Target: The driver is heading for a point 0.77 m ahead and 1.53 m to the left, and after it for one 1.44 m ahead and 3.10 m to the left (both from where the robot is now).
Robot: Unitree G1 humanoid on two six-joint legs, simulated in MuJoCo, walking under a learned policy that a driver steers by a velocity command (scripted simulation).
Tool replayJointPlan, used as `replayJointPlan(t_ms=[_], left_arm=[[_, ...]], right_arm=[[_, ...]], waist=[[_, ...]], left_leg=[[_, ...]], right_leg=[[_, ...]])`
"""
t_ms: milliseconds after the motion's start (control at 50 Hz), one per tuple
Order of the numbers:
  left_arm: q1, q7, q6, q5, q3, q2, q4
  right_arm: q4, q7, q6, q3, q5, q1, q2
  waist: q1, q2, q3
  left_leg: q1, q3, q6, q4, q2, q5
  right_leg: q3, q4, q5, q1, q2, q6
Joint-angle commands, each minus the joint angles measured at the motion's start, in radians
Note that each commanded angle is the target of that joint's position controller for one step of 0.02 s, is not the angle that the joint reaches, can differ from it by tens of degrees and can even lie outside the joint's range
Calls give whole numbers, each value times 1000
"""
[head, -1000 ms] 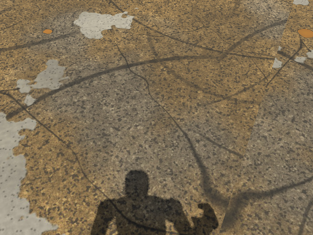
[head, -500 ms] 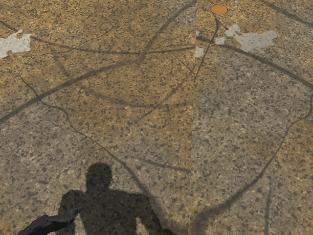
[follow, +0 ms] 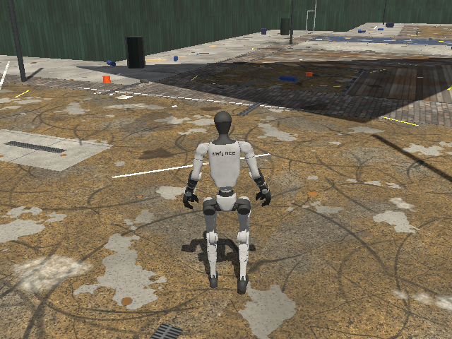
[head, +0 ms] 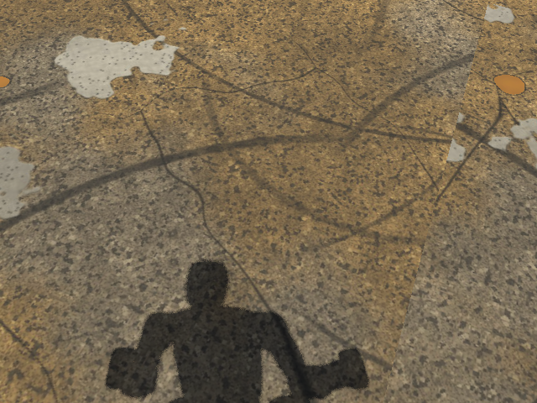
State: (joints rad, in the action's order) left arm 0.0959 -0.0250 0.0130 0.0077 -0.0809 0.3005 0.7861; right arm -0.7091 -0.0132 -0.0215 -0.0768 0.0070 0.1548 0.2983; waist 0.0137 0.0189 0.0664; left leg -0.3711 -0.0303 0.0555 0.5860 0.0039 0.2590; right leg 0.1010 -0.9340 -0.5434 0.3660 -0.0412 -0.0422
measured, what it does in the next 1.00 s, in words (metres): steps on the spot, turning left: right foot, then left foot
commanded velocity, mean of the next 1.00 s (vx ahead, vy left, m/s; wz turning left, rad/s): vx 0.01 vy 0.00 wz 0.58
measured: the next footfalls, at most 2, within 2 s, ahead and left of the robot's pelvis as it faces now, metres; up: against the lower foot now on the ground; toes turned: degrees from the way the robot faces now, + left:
right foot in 0.40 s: +0.11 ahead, -0.14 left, +0.00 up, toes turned +20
left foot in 0.80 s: +0.00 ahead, +0.11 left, +0.00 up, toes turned +32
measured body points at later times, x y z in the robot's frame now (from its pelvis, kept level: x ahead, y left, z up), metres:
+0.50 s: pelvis +0.03 -0.04 +0.01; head +0.07 -0.05 +0.46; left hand +0.07 +0.28 -0.09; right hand +0.28 -0.27 -0.09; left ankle -0.01 +0.08 -0.67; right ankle +0.07 -0.15 -0.73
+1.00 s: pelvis +0.01 +0.01 +0.01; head +0.03 +0.06 +0.46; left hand -0.03 +0.34 -0.10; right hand +0.30 -0.14 -0.06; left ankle -0.03 +0.09 -0.73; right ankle +0.08 -0.13 -0.65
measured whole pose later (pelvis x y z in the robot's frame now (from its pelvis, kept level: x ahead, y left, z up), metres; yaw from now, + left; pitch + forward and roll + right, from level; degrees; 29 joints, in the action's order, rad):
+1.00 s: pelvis +0.01 +0.01 +0.01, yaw +36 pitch +2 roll -2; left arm 0.10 -0.03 0.02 0.00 -0.09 0.34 0.75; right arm -0.61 0.01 -0.02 -0.07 0.00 0.19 0.31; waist 0.00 0.03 0.07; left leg -0.28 0.07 0.05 0.46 -0.04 0.21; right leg -0.03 -1.09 -0.40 0.52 -0.01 -0.07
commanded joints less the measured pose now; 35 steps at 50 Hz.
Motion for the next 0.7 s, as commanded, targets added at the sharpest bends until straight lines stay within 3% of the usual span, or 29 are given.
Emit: replayJointPlan(t_ms=[20, 40, 100, 160, 300, 360, 380, 400, 420, 440, 460, 480, 500, 540, 580, 640, 700], left_arm=[[-44, -2, -17, -16, -21, 88, -83], [-45, -11, -13, -7, -27, 104, -78], [-13, -16, -8, -8, -26, 87, -68], [-25, -18, -10, -11, -18, 67, -67], [-28, 3, -24, -17, -21, 87, -68], [46, 18, -44, -18, -28, 92, -48], [77, 17, -46, -12, -38, 122, -38], [88, 9, -41, 6, -52, 193, -46], [69, 11, -35, 39, -57, 236, -46], [30, 8, -40, 37, -43, 183, -74], [-21, 1, -39, 26, -28, 128, -88], [-52, -4, -36, 12, -23, 110, -95], [-54, -9, -34, -2, -19, 102, -95], [-14, -21, -24, -1, -16, 108, -85], [38, -29, -15, 5, -22, 124, -77], [43, -24, -6, 1, -36, 163, -80], [26, -8, -3, -8, -47, 191, -86]], right_arm=[[56, 12, 35, -53, -8, 67, 188], [64, 20, 30, -43, -27, 23, 160], [82, 37, 16, -43, -15, -3, 166], [85, 47, 9, -51, -19, 10, 185], [105, 43, -12, -52, -17, -27, 189], [120, 47, -22, -45, -30, -66, 177], [124, 51, -25, -38, -31, -53, 155], [126, 49, -24, -23, -17, -5, 99], [158, 46, -13, -33, -23, 6, 126], [137, 44, -6, -56, -13, 28, 203], [113, 40, -10, -71, -23, 40, 229], [89, 43, -22, -70, -24, 58, 206], [89, 45, -30, -65, -21, 54, 183], [111, 37, -34, -48, -31, 20, 134], [144, 32, -31, -37, -36, -34, 110], [169, 20, -31, -23, -27, -54, 92], [176, 9, -36, -26, -28, -34, 105]], waist=[[25, -99, -230], [9, -85, -193], [-23, -130, -199], [-10, -134, -206], [7, -194, -171], [-40, -195, -172], [-43, -160, -177], [-8, 46, -196], [18, 276, -143], [11, 196, -137], [27, 133, -116], [36, 104, -97], [21, 106, -82], [-4, 119, -76], [-44, 140, -97], [-61, 153, -128], [-55, 169, -131]], left_leg=[[397, 372, 240, -185, 283, -696], [355, 347, 206, -198, 259, -622], [275, 314, 190, -218, 208, -604], [269, 328, 182, -210, 193, -545], [180, 457, 160, -202, 164, -309], [161, 492, 114, -140, 121, -300], [103, 469, 69, -92, 80, -193], [-25, 341, 9, 113, -24, 93], [-211, 181, -44, 312, -145, 402], [-222, 204, -77, 511, -69, 381], [-219, 197, -90, 583, -54, 306], [-225, 179, -108, 614, -46, 248], [-258, 172, -125, 642, -41, 196], [-261, 119, -147, 598, -31, 145], [-279, 91, -162, 494, -7, 133], [-189, 53, -159, 336, 30, 148], [-65, -4, -136, 202, 27, 137]], right_leg=[[-167, -275, -33, 313, 17, -5], [-171, -222, 31, 317, 6, -9], [-164, -124, 129, 216, 36, -29], [-174, 25, 167, 175, 51, -49], [-188, 251, 188, 39, 81, -35], [-168, 502, 321, -94, 85, -2], [-201, 579, 415, -191, 23, 24], [-394, 616, 534, -301, -192, 103], [-626, 648, 688, -257, -357, 286], [-615, 649, 680, -222, -387, 343], [-492, 631, 643, -202, -317, 299], [-395, 621, 590, -202, -247, 248], [-349, 617, 595, -221, -225, 235], [-260, 622, 648, -241, -191, 239], [-238, 619, 683, -328, -211, 257], [-196, 611, 706, -347, -242, 265], [-150, 600, 726, -295, -257, 256]])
